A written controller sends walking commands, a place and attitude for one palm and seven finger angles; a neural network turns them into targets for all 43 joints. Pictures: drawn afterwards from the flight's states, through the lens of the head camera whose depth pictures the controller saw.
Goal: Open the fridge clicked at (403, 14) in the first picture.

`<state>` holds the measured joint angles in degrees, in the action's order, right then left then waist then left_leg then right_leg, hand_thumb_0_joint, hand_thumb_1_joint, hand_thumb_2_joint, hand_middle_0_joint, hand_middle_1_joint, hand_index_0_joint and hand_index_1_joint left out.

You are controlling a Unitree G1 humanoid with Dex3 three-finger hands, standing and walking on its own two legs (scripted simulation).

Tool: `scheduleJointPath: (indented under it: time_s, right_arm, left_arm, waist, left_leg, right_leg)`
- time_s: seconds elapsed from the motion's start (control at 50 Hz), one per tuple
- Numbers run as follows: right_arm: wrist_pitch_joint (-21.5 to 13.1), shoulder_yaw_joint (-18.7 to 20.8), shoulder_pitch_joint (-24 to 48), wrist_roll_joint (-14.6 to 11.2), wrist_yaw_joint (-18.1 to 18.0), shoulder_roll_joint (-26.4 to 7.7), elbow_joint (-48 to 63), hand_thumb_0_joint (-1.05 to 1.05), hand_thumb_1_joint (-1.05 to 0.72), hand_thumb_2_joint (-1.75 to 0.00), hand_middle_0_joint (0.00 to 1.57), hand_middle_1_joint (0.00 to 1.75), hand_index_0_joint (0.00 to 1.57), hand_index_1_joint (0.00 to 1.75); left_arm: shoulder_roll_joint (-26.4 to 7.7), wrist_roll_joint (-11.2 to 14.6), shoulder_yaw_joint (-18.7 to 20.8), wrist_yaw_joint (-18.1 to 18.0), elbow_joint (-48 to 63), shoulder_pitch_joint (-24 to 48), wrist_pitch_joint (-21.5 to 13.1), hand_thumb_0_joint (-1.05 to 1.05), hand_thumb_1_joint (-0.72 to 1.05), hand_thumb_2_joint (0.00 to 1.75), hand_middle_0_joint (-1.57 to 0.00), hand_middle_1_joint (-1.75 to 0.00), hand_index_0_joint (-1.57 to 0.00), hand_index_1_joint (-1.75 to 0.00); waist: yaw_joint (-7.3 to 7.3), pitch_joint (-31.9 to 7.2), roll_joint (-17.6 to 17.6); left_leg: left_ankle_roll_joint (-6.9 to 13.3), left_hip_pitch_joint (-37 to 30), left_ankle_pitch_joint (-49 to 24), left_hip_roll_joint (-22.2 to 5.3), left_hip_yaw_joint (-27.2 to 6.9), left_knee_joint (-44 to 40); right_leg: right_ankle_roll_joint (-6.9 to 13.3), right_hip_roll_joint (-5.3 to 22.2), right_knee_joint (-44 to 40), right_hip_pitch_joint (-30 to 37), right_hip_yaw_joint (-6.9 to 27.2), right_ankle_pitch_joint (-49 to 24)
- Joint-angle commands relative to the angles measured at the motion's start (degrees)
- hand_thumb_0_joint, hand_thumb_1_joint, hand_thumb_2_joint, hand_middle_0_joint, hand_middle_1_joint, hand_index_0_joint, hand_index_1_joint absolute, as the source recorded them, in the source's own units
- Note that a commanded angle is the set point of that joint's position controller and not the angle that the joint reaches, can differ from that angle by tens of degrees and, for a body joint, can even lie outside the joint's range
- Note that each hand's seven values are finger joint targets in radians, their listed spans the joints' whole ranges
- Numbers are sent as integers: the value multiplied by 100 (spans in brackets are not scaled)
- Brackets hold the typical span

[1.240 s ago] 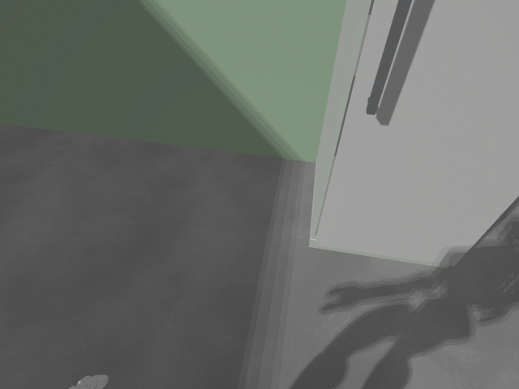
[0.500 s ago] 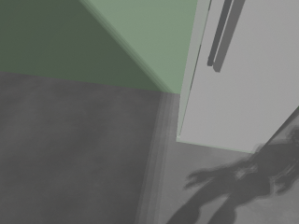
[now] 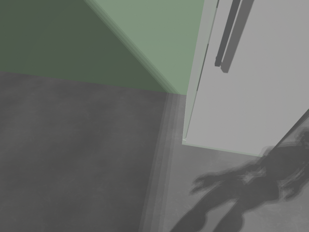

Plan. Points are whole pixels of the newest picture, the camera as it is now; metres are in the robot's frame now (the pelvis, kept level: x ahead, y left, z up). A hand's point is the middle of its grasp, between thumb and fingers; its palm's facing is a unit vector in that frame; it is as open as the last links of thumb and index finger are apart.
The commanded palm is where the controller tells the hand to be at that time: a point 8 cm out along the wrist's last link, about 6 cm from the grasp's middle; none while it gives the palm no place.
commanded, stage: look at it before walking up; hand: left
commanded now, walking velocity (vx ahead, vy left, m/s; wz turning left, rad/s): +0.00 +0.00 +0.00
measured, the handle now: (234, 2) +0.81 -0.23 +0.26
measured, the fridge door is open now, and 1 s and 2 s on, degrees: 0 0 0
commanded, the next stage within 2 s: turn to face it in 0.40 s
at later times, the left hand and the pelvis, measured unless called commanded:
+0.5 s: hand out of the picture +0.09 +0.25 -0.15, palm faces -0.03 -0.94 -0.34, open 7.4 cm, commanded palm none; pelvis +0.01 +0.00 +0.00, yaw +0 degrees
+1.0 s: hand out of the picture +0.08 +0.18 -0.17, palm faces -0.13 -0.96 -0.23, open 7.4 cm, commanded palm none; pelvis +0.03 -0.02 -0.01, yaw -8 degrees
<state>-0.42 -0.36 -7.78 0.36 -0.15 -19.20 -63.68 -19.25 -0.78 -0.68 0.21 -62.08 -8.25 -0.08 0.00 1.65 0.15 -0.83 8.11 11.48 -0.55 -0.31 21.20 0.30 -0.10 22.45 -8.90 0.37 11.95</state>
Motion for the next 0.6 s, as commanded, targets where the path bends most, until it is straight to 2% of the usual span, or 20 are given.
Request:
scheduleJointPath:
  time_s: [0.0,0.1,0.2,0.36,0.5,0.58]
  right_arm:
    - [-158,255,305,22,-54,-1171,354,0,-90,-90,20,30,20,30]
    - [-165,252,340,18,-66,-1190,356,0,-90,-90,20,30,20,30]
    - [-157,247,368,14,-68,-1187,359,0,-90,-90,20,30,20,30]
    - [-153,248,402,11,-72,-1193,375,0,-90,-90,20,30,20,30]
    - [-152,240,422,14,-76,-1198,365,0,-90,-90,20,30,20,30]
    - [-153,264,375,20,-100,-1197,377,0,-90,-90,20,30,20,30]
  left_arm:
    - [-1206,17,267,-79,342,272,-156,0,90,90,-20,-30,-20,-30]
    - [-1199,20,265,-83,326,254,-160,0,90,90,-20,-30,-20,-30]
    - [-1209,16,264,-86,323,264,-155,0,90,90,-20,-30,-20,-30]
    - [-1233,19,267,-95,325,266,-177,0,90,90,-20,-30,-20,-30]
    - [-1223,18,273,-92,337,300,-167,0,90,90,-20,-30,-20,-30]
    - [-1232,14,294,-87,374,301,-143,0,90,90,-20,-30,-20,-30]
  waist:
    - [1,-340,-16]
    - [6,-370,-44]
    - [8,-288,14]
    - [0,-414,60]
    - [9,-306,0]
    - [-4,-373,-22]
  left_leg:
    - [222,-75,-600,-615,-516,-328]
    - [220,-148,-838,-630,-491,-303]
    - [215,-135,-795,-632,-479,-346]
    - [203,-274,-1063,-641,-449,-295]
    - [194,-241,-1011,-649,-438,-370]
    - [180,-372,-1134,-686,-330,-265]
  right_leg:
    - [166,695,-438,-16,653,-529]
    - [163,703,-379,50,622,-874]
    - [156,697,-411,38,617,-852]
    - [168,716,-384,151,620,-1249]
    - [159,709,-424,159,604,-1192]
    - [181,674,-330,104,672,-1459]
